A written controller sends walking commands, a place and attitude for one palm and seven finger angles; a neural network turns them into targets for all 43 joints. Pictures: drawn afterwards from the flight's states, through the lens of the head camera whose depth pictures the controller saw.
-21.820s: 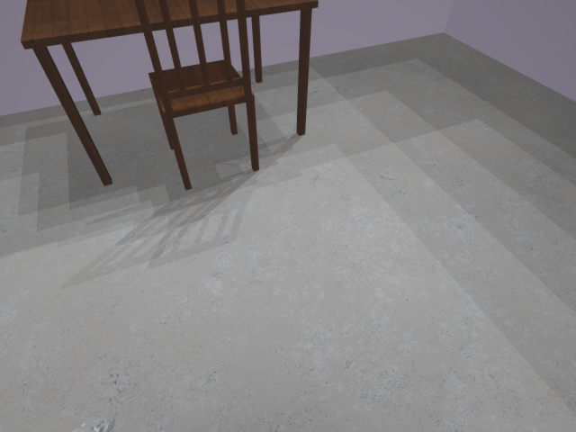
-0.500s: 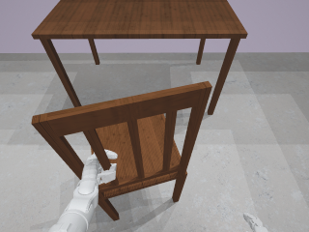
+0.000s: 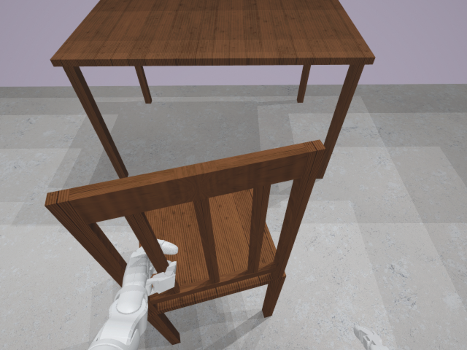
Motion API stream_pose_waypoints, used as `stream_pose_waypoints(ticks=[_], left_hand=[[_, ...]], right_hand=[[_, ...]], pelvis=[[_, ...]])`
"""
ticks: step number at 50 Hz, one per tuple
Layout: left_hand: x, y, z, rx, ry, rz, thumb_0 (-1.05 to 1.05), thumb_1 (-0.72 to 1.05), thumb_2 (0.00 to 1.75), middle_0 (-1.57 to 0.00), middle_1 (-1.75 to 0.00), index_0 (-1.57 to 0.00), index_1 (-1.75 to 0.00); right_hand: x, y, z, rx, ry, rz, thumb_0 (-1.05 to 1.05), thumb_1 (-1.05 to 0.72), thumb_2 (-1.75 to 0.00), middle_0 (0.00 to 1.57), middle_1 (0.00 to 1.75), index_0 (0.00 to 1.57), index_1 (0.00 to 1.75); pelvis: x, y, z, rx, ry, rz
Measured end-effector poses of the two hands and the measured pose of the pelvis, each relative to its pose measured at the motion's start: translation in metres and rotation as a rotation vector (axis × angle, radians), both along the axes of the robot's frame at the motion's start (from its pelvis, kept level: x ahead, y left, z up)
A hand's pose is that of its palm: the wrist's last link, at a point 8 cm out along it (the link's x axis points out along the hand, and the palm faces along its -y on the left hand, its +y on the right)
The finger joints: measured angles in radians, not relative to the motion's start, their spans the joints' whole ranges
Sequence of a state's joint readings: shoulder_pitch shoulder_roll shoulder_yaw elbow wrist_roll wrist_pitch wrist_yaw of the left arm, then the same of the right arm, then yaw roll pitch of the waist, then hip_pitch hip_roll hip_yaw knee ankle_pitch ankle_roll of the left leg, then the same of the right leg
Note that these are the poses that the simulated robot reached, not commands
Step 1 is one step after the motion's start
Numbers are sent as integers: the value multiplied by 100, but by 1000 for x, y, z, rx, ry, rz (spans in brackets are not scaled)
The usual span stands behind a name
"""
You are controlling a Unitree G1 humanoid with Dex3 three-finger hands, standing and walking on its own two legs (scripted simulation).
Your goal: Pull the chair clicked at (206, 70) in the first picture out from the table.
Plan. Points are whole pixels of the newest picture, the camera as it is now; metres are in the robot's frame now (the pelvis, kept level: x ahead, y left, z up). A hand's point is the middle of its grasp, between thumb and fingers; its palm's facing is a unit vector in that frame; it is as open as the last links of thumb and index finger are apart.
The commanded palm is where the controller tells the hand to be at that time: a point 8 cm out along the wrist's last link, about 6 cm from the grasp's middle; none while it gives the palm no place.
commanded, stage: open the thumb and straighten the fingers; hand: left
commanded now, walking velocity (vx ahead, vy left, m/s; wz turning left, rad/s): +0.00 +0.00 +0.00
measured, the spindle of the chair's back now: (209, 248) +0.32 +0.07 -0.06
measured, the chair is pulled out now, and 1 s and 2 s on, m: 0.57 0.57 0.57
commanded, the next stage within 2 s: draw the fingers out of the gap in 0.72 s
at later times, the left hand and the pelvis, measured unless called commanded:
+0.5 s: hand (166, 274) +0.27 +0.15 -0.07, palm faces +0.10 -0.98 -0.19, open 14.5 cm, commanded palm +0.24 +0.20 -0.05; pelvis +0.01 -0.01 -0.03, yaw +3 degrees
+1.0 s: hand (166, 291) +0.24 +0.14 -0.08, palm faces +0.08 -0.98 -0.19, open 17.4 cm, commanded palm +0.20 +0.20 -0.05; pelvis +0.02 -0.01 -0.04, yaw +4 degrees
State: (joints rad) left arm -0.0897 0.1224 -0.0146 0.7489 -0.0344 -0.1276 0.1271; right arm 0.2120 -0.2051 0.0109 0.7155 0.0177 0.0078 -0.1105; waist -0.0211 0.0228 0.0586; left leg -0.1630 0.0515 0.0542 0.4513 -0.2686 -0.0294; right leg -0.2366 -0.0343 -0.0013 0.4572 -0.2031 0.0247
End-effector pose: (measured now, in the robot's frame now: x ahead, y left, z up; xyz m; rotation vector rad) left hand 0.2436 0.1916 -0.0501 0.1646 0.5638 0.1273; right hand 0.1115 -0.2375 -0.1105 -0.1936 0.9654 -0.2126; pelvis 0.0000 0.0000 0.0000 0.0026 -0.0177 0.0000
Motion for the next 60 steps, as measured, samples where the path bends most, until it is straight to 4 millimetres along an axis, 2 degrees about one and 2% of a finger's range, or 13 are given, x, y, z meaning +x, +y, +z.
stream_pose_waypoints(ticks=[4,7,10,14,19,24,33,38,45,54,60], left_hand=[[0,1,-1,-29,-32,12,4,63,76,-23,-124,-49,-145],[0,3,-2,-27,-56,4,3,54,72,-24,-125,-49,-145],[0,4,-2,-22,-65,-2,2,36,64,-24,-126,-49,-145],[2,6,-2,-18,-63,5,1,3,48,-26,-126,-48,-141],[2,6,-2,-5,-45,6,0,-28,33,-28,-114,-42,-123],[1,5,-2,3,-31,19,0,-44,25,-26,-90,-32,-94],[0,5,-3,4,-17,12,-1,-52,21,-11,-34,-12,-35],[-1,4,-3,8,-16,17,-1,-53,21,-5,-14,-5,-14],[-5,4,-4,-2,-16,8,-1,-53,21,-2,-3,-1,-4],[-47,1,-5,-9,12,12,-1,-53,21,-3,-1,-1,-1],[-64,1,-4,-4,1,13,-1,-53,21,-6,-2,0,0]], right_hand=[[1,-7,1,19,-19,-3,1,-91,-90,20,30,20,30],[5,-14,2,8,-44,12,1,-91,-90,20,30,20,30],[11,-20,1,-6,-67,26,1,-91,-90,20,30,20,30],[23,-23,-3,-12,-97,43,1,-91,-90,20,30,20,30],[38,-18,-9,4,-138,66,1,-91,-90,20,30,20,30],[52,-9,-14,27,-171,90,1,-91,-90,20,30,20,30],[61,-8,-18,26,-185,112,1,-91,-90,20,30,20,30],[61,-14,-18,8,-180,109,1,-91,-90,20,30,20,30],[57,-21,-17,-13,-170,95,1,-91,-90,20,30,20,30],[64,-17,-12,-14,-217,85,1,-91,-90,20,30,20,30],[74,-7,-12,-6,-253,104,1,-91,-90,20,30,20,30]], pelvis=[[1,-2,-4,2,51,25],[1,-3,-9,0,80,32],[1,-3,-14,-2,104,36],[2,-3,-20,-2,129,41],[4,-4,-27,1,150,48],[8,-6,-31,2,161,55],[13,-11,-37,0,172,65],[14,-13,-38,-1,179,68],[16,-14,-40,-2,187,67],[18,-12,-43,-4,192,66],[16,-10,-47,-10,193,74]])
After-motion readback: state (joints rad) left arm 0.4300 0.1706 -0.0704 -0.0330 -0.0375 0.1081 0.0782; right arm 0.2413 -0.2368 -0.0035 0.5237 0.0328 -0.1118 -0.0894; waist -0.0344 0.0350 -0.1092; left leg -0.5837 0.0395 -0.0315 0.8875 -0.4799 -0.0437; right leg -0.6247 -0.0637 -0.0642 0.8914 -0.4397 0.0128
